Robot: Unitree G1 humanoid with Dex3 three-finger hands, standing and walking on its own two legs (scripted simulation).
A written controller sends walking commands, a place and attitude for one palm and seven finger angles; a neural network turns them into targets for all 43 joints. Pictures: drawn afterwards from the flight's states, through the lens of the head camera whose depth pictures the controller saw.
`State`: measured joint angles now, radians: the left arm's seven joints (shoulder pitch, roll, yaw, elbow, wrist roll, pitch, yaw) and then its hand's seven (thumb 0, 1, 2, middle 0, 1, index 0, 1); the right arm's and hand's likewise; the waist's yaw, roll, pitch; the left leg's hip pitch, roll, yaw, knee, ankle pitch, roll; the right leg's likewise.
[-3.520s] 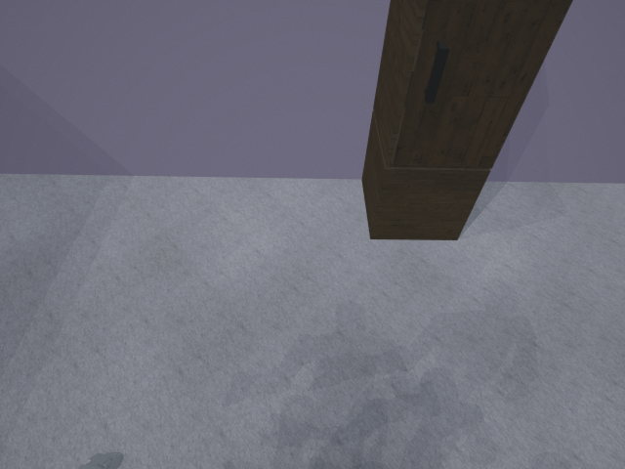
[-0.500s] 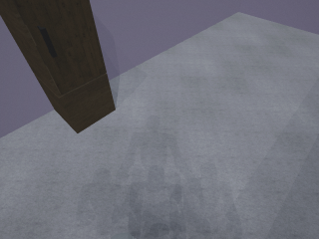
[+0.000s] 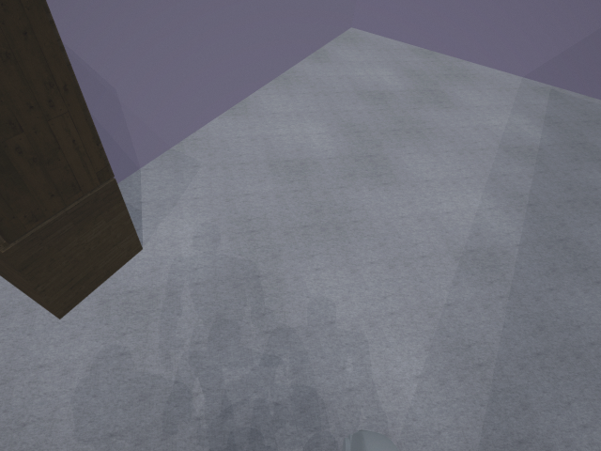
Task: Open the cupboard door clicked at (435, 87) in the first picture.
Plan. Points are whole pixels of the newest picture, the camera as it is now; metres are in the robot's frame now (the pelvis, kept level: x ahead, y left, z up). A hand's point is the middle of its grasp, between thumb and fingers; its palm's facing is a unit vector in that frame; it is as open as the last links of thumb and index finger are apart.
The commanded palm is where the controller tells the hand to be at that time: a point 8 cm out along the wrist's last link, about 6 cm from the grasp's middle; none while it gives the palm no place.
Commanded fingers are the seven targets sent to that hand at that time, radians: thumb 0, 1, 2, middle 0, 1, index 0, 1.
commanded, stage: walk to a spot facing it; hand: left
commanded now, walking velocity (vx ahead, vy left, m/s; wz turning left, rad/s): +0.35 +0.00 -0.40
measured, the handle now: out of the picture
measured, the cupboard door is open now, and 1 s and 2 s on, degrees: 0 0 0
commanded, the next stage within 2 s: turn to face it in 0.94 s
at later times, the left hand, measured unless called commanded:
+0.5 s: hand (247, 349) +0.32 +0.11 -0.17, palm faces -0.12 -0.97 -0.20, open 7.1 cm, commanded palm none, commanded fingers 0.00 0.90 0.90 -0.20 -0.30 -0.20 -0.30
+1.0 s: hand (240, 286) +0.46 +0.14 -0.19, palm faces -0.20 -0.97 -0.13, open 7.4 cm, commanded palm none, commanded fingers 0.00 0.90 0.90 -0.20 -0.30 -0.20 -0.30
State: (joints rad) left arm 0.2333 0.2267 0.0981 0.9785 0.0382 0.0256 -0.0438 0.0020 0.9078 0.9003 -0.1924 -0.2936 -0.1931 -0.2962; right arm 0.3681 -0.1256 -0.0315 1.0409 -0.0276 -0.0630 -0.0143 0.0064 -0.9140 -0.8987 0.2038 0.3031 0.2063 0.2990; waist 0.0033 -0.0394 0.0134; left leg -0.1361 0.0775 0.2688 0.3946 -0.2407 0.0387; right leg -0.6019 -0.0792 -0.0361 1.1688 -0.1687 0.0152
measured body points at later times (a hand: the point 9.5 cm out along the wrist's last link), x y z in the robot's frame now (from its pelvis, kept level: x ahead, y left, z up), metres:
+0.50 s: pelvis +0.21 -0.07 -0.01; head +0.22 -0.06 +0.44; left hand +0.33 +0.16 -0.16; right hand +0.16 -0.29 -0.16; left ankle +0.22 +0.07 -0.67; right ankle +0.22 -0.15 -0.75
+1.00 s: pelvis +0.41 -0.02 +0.00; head +0.43 +0.00 +0.45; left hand +0.47 +0.19 -0.17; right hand +0.36 -0.26 -0.14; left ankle +0.43 +0.04 -0.75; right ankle +0.39 -0.18 -0.65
